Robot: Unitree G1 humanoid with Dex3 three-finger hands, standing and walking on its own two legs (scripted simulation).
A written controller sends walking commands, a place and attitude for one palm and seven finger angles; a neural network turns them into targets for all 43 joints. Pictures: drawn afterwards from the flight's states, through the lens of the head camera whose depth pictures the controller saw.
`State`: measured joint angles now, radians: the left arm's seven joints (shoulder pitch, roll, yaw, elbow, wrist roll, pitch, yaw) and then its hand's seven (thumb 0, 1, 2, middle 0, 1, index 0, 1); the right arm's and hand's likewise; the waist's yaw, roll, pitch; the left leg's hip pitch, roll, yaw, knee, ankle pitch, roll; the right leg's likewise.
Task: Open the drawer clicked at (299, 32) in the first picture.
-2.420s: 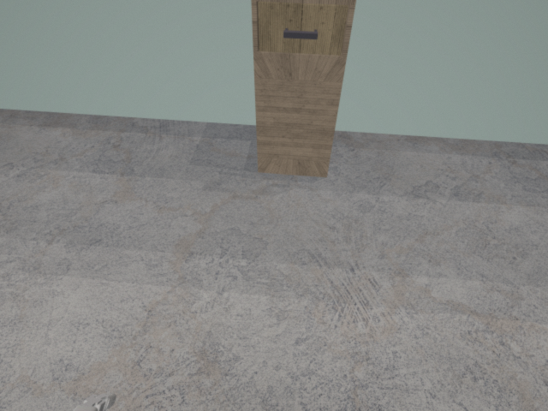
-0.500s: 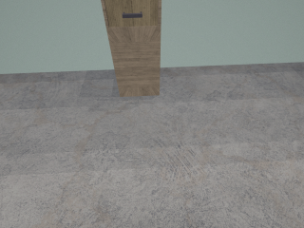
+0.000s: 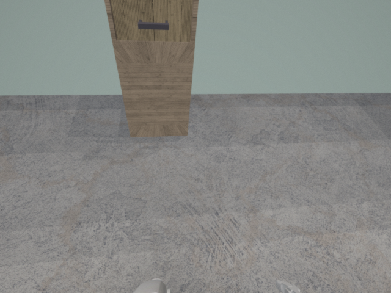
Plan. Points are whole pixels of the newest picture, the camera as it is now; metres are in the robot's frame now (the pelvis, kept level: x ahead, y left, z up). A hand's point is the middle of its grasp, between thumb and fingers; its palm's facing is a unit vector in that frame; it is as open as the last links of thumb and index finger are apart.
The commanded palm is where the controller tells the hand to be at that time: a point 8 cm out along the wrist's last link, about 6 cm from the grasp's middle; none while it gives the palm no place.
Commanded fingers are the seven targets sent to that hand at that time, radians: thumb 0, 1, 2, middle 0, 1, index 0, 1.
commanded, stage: walk to a spot facing it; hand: left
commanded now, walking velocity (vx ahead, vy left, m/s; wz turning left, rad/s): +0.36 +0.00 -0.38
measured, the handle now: (153, 23) +1.12 +0.30 +0.02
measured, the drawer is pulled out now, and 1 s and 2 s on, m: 0.00 0.00 0.00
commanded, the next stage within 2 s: turn to face it in 0.68 s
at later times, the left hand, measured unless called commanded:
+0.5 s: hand (134, 225) +0.29 +0.18 -0.15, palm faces -0.21 -0.97 -0.13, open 7.4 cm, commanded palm none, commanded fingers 0.00 0.90 0.90 -0.20 -0.30 -0.20 -0.30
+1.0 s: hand (178, 165) +0.50 +0.10 -0.15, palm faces -0.35 -0.91 -0.23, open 7.3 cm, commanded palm none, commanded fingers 0.00 0.90 0.90 -0.20 -0.30 -0.20 -0.30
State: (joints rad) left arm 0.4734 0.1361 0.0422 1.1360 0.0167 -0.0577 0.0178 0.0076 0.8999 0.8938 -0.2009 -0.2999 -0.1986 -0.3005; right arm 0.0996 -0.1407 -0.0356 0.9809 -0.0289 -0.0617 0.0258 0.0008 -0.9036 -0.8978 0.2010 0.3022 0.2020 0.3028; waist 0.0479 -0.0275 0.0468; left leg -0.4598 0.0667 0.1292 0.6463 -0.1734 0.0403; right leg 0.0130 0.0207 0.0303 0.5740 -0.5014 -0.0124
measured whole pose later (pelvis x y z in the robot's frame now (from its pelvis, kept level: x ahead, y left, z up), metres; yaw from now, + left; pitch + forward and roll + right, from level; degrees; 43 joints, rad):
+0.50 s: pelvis +0.18 +0.03 +0.03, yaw -14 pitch -1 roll -1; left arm 0.19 0.17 0.09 1.00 0.03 0.05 -0.04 0.01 0.91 0.89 -0.19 -0.30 -0.19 -0.30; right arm 0.48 -0.11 -0.03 1.11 -0.02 -0.08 -0.03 0.00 -0.91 -0.90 0.20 0.30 0.20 0.30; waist -0.03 -0.03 0.04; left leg 0.03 0.03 0.39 0.33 -0.34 0.05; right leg -0.65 -0.11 -0.08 0.98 -0.09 0.02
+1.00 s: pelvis +0.36 -0.06 +0.02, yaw -22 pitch +0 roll -2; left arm 0.21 0.19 0.05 1.03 0.02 -0.04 0.02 0.00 0.92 0.89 -0.20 -0.30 -0.20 -0.30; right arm 0.18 -0.17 -0.05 0.96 -0.02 -0.02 -0.01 0.00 -0.91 -0.90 0.20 0.30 0.20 0.30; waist -0.03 0.03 0.05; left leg -0.55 0.15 0.05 0.93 -0.25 -0.05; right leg -0.19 0.04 -0.14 0.46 -0.28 -0.06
